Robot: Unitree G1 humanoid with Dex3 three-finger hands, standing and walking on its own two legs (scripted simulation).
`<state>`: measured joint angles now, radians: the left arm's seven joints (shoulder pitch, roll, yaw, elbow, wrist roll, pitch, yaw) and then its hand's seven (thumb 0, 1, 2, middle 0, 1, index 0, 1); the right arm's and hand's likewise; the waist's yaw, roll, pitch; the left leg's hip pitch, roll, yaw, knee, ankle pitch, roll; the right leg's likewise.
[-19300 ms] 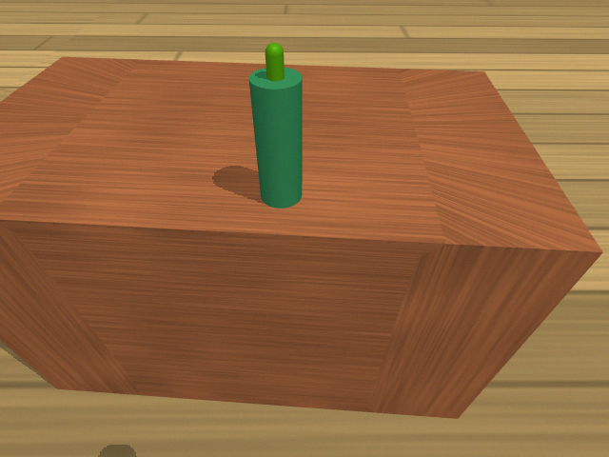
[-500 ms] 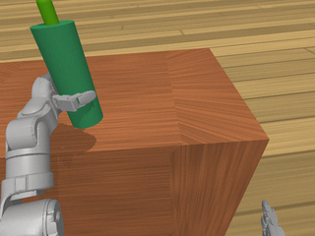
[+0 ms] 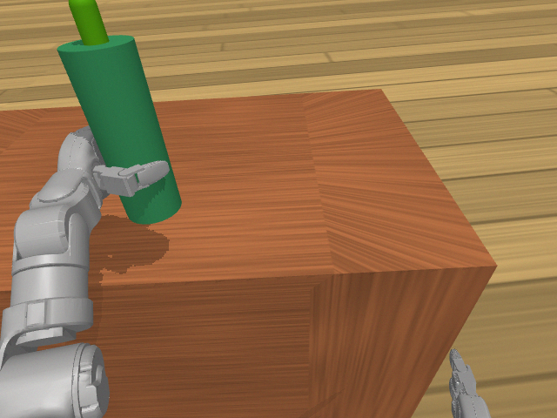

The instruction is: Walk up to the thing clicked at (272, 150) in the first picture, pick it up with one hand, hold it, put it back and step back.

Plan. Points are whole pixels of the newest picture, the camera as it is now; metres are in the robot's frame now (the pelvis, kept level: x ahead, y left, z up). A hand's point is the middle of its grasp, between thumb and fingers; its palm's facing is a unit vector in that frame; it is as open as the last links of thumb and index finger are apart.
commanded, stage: crouch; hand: left
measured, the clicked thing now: (124, 120) +0.41 +0.19 +0.30
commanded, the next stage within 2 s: loosen in 0.40 s
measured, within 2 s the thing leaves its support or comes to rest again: neither
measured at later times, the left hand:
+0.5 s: hand (126, 169) +0.41 +0.21 +0.23, palm faces +0.19 -0.98 -0.03, open 10.8 cm
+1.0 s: hand (132, 169) +0.43 +0.21 +0.22, palm faces +0.21 -0.98 -0.03, open 11.2 cm
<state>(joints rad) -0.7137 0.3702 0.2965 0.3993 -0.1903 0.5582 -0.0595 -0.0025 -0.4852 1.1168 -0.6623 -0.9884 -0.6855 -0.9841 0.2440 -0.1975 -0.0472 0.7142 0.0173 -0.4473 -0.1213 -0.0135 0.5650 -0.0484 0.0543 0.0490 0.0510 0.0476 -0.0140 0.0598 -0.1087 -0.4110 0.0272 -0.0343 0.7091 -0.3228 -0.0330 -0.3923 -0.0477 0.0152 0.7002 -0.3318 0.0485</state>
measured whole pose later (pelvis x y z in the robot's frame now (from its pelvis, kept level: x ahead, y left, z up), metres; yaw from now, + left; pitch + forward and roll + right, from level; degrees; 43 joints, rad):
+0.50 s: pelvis -0.01 +0.00 +0.00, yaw +1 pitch +1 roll -1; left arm -0.69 0.39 0.31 0.49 -0.15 0.37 -0.05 0.00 -0.49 1.12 -0.66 -1.00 -0.68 -1.00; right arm 0.20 -0.20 -0.06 0.74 0.00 -0.43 -0.11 -0.01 0.55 -0.05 0.05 0.05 0.05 0.05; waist -0.04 0.05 -0.08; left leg -0.42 0.03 -0.05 0.70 -0.31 -0.04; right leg -0.39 -0.04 0.00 0.68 -0.31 0.04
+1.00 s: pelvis -0.01 -0.01 +0.00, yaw +0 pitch +2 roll -1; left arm -0.70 0.41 0.33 0.60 -0.13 0.23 -0.03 -0.01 -0.54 0.87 -0.73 -0.92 -0.76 -0.91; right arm 0.21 -0.20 -0.05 0.71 0.01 -0.37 -0.09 -0.01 0.52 -0.04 0.05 0.05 0.05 0.05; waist -0.06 0.04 -0.08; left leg -0.42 0.05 -0.04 0.67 -0.29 -0.04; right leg -0.39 -0.03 0.01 0.65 -0.29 0.04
